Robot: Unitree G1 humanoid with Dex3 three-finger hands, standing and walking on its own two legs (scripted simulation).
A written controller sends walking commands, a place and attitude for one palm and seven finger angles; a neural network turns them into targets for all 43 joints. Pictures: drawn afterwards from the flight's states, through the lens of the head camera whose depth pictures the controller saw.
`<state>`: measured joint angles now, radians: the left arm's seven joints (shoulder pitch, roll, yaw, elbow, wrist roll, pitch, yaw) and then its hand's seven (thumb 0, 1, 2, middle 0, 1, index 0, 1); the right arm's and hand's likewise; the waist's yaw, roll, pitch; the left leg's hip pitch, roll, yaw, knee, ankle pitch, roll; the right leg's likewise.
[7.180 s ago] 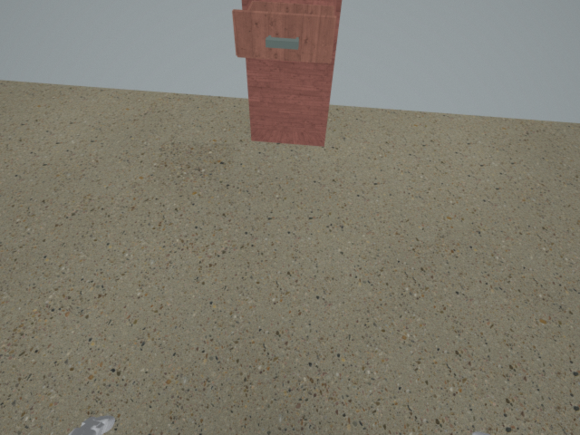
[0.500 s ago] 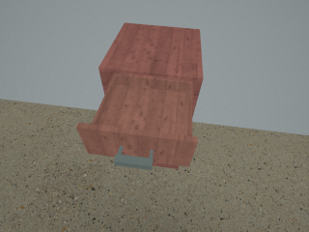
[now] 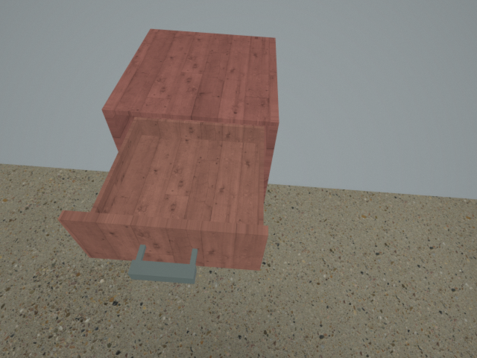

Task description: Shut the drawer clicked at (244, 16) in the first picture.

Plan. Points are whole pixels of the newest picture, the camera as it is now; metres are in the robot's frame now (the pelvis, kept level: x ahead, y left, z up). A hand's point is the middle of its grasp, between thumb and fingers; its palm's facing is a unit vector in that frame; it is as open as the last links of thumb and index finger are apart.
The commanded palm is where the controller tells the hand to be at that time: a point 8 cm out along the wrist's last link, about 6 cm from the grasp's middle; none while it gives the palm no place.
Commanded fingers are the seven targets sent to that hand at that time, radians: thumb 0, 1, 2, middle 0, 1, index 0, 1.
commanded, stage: come to a stop and stand still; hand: left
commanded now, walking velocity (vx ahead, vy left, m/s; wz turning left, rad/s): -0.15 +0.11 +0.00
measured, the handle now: (166, 261) +0.29 +0.16 -0.06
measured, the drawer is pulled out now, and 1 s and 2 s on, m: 0.30 0.30 0.29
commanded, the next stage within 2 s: look again from close up in 0.78 s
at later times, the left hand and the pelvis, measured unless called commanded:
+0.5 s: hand out of the picture +0.06 +0.20 -0.17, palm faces -0.01 -0.97 -0.26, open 7.4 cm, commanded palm none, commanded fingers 0.00 0.90 0.90 -0.20 -0.30 -0.20 -0.30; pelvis +0.00 +0.01 +0.00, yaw +0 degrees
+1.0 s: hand out of the picture +0.01 +0.19 -0.17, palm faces -0.01 -0.98 -0.20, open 7.4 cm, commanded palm none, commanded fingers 0.00 0.90 0.90 -0.20 -0.30 -0.20 -0.30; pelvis +0.00 +0.02 +0.00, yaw +0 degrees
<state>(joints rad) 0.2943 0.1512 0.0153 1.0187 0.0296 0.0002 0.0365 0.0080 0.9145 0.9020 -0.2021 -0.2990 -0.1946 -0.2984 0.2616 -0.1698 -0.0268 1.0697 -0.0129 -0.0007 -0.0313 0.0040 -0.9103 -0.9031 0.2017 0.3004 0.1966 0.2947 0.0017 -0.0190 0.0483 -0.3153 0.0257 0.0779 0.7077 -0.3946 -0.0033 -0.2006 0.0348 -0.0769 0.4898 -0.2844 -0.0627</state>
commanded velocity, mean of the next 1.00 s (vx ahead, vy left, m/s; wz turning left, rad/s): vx -0.04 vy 0.01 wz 0.00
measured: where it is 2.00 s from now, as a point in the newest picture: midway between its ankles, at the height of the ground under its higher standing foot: outside the picture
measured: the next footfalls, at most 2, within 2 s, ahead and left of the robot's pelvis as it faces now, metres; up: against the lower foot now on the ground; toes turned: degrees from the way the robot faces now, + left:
left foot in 0.04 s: +0.06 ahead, +0.11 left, +0.00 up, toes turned +3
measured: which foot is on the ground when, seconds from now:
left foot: up 0.00-0.02, down 0.04-1.00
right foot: down 0.00-1.00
